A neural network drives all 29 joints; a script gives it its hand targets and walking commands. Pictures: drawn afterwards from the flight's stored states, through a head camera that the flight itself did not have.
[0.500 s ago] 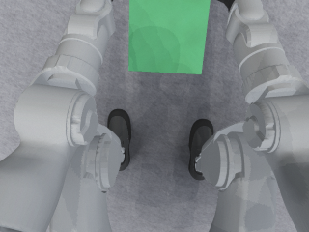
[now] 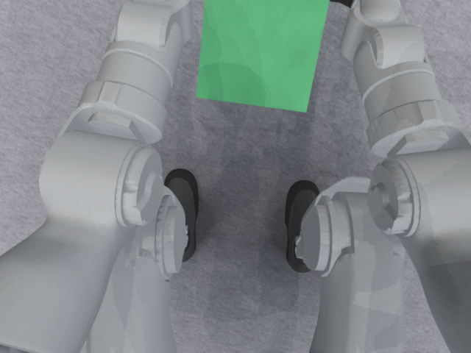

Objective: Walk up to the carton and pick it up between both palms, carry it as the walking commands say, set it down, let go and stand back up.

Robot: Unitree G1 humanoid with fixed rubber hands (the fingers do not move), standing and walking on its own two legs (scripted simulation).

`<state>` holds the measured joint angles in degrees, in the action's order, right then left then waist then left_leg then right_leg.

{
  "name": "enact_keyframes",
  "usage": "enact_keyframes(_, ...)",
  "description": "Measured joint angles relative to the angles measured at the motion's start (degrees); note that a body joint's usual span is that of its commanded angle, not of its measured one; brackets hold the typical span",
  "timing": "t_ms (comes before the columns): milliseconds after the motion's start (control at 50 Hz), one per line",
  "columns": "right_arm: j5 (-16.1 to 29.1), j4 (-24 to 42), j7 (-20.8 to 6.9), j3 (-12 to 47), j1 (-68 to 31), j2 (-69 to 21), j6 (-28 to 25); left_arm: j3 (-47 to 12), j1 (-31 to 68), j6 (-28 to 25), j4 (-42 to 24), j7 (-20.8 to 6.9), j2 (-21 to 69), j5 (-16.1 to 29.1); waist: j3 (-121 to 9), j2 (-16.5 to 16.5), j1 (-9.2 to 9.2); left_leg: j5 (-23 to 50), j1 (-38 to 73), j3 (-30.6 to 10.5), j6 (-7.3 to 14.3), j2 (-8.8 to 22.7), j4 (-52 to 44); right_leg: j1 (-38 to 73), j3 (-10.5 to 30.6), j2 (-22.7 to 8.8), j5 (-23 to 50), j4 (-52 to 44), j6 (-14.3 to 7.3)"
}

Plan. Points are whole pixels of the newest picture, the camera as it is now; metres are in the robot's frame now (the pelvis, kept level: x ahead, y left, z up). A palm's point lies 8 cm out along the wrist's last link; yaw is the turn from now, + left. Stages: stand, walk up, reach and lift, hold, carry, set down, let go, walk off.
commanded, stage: reach and lift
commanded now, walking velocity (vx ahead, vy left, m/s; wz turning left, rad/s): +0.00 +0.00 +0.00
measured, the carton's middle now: (258, 10) +0.56 -0.01 -0.24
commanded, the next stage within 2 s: none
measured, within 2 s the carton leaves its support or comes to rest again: neither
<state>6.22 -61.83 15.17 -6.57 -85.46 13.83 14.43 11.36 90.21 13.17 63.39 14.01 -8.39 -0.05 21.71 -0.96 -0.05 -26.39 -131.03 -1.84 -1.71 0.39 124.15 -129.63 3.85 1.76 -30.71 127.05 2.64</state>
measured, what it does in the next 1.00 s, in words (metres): rises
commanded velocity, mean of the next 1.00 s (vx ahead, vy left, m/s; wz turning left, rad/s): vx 0.00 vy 0.00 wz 0.00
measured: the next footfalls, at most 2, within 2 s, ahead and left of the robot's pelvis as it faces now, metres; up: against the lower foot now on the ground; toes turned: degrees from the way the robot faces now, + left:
none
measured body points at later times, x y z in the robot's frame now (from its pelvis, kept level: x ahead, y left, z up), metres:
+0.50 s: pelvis -0.01 +0.00 +0.02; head +0.33 -0.01 +0.31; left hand +0.55 +0.09 -0.08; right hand +0.54 -0.14 -0.11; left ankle +0.15 +0.13 -0.32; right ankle +0.12 -0.13 -0.33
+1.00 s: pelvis -0.03 +0.01 +0.06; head +0.31 +0.00 +0.36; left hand +0.51 +0.12 -0.04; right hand +0.52 -0.11 -0.04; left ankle +0.15 +0.14 -0.33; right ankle +0.12 -0.13 -0.32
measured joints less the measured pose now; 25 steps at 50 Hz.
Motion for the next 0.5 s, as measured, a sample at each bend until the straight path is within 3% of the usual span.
enact_keyframes(40, 0.0, 0.31, 2.67, 0.0, 0.01, -0.53, 0.66, 0.9, 0.1, 0.83, -0.89, 1.69, 1.13, -1.16, 0.15, 0.01, 0.0, -0.01, 0.49, -0.07, 0.0, 0.0, 0.0, 0.5, 0.0, 0.16, 0.09, -0.12, 0.09)
enact_keyframes(140, -0.14, 1.01, 3.91, -0.01, -0.09, -1.46, 1.59, 4.47, 0.33, 1.72, -2.29, 8.82, 3.98, -5.21, 0.56, 0.07, 0.02, -0.05, 1.47, -0.19, -0.04, 0.0, -0.11, 1.35, 0.03, 0.56, 0.33, -0.37, 0.19)
enact_keyframes(500, -0.61, 10.79, 5.83, -0.67, 5.12, -3.32, 5.45, 8.97, -5.59, 5.16, -13.21, 7.01, 7.47, -8.83, 4.04, 0.53, 1.08, -1.24, 10.74, -0.29, -0.2, 0.0, -2.4, 9.65, 0.58, 2.08, 0.46, -3.0, 0.68)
